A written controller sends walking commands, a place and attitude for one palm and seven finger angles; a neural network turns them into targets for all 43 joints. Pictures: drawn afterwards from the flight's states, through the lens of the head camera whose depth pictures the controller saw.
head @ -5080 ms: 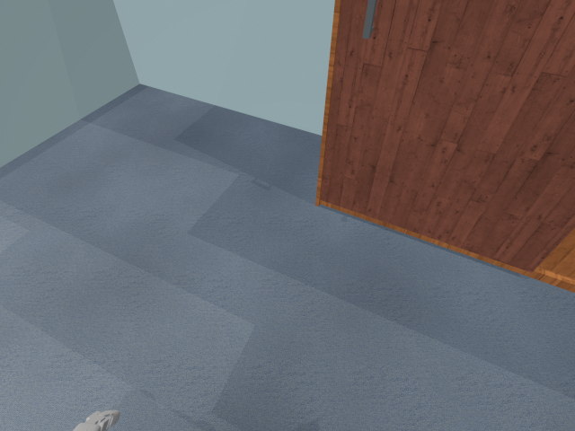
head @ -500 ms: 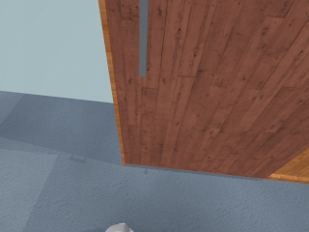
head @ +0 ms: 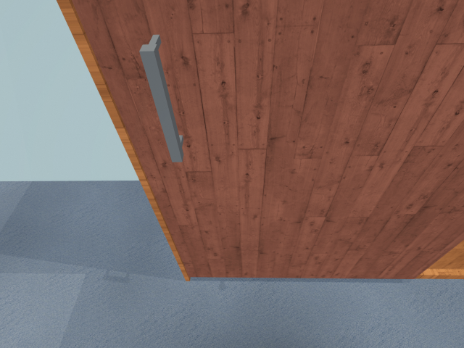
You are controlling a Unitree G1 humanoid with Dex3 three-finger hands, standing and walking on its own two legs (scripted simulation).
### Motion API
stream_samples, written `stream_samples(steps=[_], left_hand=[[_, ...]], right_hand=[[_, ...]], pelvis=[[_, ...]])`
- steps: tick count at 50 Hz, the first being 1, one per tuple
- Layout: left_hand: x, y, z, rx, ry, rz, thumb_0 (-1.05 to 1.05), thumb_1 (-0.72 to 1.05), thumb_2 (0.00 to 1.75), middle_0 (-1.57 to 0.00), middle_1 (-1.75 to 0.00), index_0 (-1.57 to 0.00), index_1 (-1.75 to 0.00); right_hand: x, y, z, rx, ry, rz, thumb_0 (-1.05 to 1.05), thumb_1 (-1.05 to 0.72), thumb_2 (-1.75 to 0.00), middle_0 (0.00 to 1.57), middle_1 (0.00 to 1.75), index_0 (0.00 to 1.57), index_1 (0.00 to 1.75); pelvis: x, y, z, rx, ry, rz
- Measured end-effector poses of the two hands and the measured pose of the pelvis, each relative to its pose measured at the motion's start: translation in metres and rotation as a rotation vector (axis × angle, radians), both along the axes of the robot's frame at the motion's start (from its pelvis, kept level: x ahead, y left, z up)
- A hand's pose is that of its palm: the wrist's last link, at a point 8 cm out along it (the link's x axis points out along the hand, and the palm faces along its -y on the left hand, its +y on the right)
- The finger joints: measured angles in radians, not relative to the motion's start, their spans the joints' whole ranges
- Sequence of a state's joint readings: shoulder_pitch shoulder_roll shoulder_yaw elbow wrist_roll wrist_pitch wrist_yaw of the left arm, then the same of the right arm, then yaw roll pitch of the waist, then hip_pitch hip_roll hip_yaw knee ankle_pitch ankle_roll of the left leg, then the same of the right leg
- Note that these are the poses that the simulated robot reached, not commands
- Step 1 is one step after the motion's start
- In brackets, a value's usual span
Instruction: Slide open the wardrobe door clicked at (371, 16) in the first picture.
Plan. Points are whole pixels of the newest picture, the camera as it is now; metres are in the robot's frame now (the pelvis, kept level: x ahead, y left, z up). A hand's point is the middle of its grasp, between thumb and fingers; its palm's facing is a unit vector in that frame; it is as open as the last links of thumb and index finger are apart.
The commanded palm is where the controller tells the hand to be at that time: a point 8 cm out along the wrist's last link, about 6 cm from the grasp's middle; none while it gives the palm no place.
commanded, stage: come to a stop and stand still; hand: left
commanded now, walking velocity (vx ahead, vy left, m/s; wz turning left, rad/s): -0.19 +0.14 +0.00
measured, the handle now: (167, 105) +0.47 +0.12 +0.18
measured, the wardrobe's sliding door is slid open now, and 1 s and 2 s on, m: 0.00 0.00 0.00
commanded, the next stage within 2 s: look again from close up in 1.22 s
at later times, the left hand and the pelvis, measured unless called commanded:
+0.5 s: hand out of the picture -0.03 +0.25 -0.17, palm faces +0.07 -0.98 -0.21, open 7.4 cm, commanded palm none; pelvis -0.05 +0.06 +0.01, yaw +0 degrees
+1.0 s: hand out of the picture -0.10 +0.19 -0.17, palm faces +0.04 -0.99 -0.15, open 7.4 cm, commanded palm none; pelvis -0.09 +0.04 +0.01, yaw +1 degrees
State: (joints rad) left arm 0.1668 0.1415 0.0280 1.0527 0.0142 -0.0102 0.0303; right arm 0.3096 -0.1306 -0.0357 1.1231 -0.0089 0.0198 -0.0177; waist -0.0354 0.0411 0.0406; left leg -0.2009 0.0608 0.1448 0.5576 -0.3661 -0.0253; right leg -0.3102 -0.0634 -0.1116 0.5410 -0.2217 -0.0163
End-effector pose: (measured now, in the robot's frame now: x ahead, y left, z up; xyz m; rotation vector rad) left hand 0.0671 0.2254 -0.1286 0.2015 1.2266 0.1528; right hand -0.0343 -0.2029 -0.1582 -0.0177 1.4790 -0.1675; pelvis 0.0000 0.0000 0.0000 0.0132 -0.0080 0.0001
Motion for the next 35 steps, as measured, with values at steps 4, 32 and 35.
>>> stream_samples(steps=[4, 32, 35], left_hand=[[0.0, 0.003, -0.003, -0.013, -0.017, 0.041, 0.0, 0.92, 0.9, -0.2, -0.3, -0.2, -0.3], [-0.134, 0.054, -0.005, -0.022, 0.165, 0.082, 0.0, 0.91, 0.9, -0.19, -0.3, -0.2, -0.29], [-0.142, 0.045, -0.004, -0.032, 0.161, 0.075, 0.0, 0.9, 0.9, -0.19, -0.3, -0.2, -0.29]], right_hand=[[0.011, -0.005, 0.004, -0.032, 0.013, 0.042, 0.01, -0.91, -0.89, 0.2, 0.3, 0.2, 0.3], [0.006, 0.03, 0.016, -0.084, -0.176, 0.07, 0.0, -0.94, -0.89, 0.2, 0.3, 0.21, 0.3], [-0.014, 0.028, 0.015, -0.071, -0.147, 0.069, 0.0, -0.94, -0.89, 0.2, 0.3, 0.21, 0.3]], pelvis=[[-0.007, 0.005, 0.0, -0.007, 0.005, 0.019], [-0.065, 0.055, 0.006, -0.005, -0.011, 0.004], [-0.07, 0.052, 0.008, -0.005, -0.02, 0.005]])
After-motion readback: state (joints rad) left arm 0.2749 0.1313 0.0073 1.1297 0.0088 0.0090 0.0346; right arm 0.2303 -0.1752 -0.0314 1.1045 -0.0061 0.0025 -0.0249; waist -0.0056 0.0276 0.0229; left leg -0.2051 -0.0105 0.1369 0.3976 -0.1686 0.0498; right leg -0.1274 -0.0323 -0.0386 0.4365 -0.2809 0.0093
